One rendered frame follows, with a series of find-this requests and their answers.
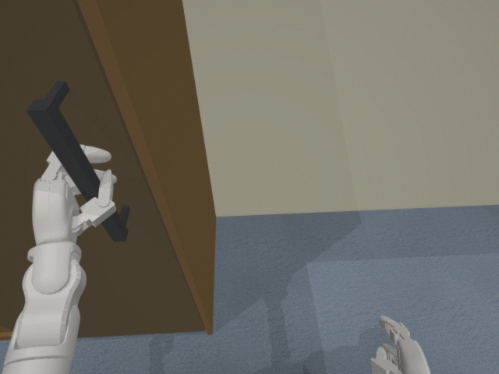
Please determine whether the right robot hand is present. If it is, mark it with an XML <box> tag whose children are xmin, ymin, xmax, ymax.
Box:
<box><xmin>371</xmin><ymin>316</ymin><xmax>431</xmax><ymax>374</ymax></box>

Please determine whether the handle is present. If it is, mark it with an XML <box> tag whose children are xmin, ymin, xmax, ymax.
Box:
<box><xmin>26</xmin><ymin>81</ymin><xmax>130</xmax><ymax>242</ymax></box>

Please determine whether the robot left forearm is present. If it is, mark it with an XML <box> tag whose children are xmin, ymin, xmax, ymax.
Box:
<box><xmin>2</xmin><ymin>241</ymin><xmax>87</xmax><ymax>374</ymax></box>

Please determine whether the left robot hand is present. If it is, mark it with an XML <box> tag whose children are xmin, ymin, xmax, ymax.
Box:
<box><xmin>32</xmin><ymin>144</ymin><xmax>117</xmax><ymax>245</ymax></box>

